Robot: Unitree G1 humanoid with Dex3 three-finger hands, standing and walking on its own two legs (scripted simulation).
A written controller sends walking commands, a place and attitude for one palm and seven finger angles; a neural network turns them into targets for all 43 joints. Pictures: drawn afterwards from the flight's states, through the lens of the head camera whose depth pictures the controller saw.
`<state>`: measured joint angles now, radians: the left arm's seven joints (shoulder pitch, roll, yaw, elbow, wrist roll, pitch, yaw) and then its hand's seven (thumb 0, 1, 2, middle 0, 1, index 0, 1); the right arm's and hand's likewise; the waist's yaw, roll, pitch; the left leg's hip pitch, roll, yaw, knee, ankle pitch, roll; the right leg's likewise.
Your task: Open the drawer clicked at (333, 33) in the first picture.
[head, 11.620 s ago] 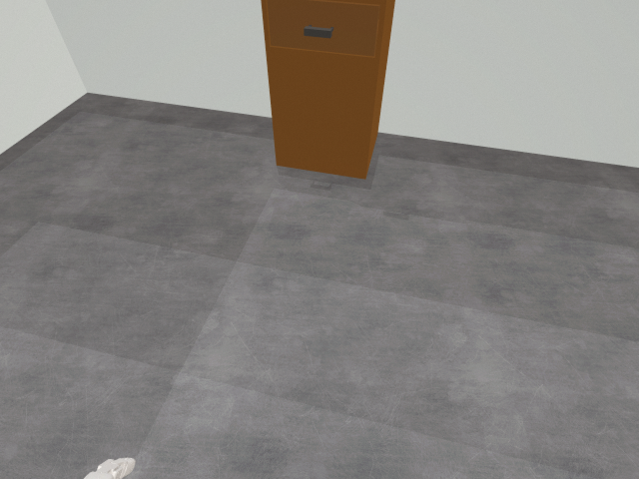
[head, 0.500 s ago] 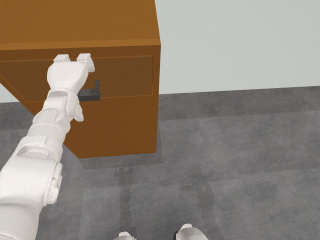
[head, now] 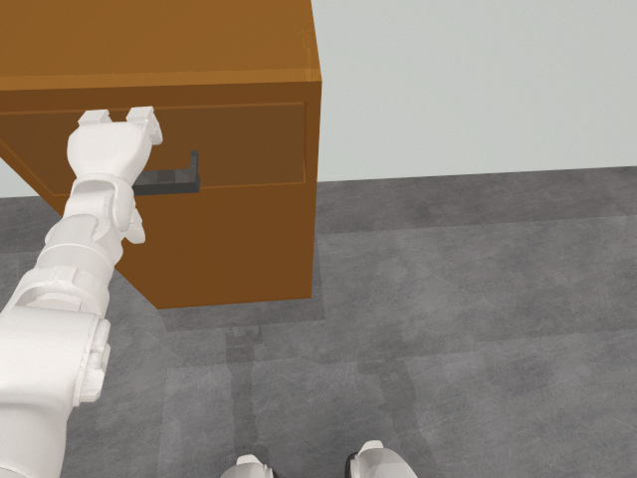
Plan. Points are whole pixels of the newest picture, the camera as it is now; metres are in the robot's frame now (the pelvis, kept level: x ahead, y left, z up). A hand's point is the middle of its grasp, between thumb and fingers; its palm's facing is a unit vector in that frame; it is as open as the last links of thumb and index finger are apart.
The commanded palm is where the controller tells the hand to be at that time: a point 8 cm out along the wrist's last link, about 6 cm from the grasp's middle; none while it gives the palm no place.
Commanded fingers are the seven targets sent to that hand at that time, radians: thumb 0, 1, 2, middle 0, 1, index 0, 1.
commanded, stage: move the hooked fingers above the handle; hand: left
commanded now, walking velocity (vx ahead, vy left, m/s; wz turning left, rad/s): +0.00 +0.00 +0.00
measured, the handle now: (164, 170) +0.56 +0.20 -0.03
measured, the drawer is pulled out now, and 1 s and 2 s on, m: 0.00 0.00 0.00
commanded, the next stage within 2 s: none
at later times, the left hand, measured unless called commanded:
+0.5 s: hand (127, 181) +0.51 +0.22 +0.02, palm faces -0.09 +0.01 -1.00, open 13.8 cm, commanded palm +0.49 +0.21 +0.08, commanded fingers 0.00 -0.50 0.30 -0.30 -1.20 -0.30 -1.20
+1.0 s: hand (130, 181) +0.51 +0.22 +0.02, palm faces -0.10 -0.01 -0.99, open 13.8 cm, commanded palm +0.50 +0.21 +0.09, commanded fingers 0.00 -0.50 0.30 -0.30 -1.20 -0.30 -1.20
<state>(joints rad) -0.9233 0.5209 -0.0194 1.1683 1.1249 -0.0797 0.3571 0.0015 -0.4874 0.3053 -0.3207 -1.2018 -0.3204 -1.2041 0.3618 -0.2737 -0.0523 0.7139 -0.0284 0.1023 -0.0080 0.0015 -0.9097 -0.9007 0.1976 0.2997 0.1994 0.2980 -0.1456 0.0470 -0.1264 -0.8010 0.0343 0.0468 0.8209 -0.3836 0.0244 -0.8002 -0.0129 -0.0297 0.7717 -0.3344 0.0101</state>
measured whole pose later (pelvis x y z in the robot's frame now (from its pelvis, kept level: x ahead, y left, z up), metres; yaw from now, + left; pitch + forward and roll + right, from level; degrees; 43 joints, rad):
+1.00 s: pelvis +0.01 +0.00 +0.00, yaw -1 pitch +22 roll -1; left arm -0.90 0.52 -0.01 1.14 1.10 -0.04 0.29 0.00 -0.48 0.31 -0.32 -1.20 -0.32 -1.20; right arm 0.37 -0.27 -0.05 0.71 -0.03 0.11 -0.01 0.00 -0.91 -0.90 0.20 0.30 0.20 0.30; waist -0.14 0.06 -0.12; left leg -0.80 0.04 0.06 0.81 -0.39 0.03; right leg -0.80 -0.01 -0.02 0.75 -0.33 0.02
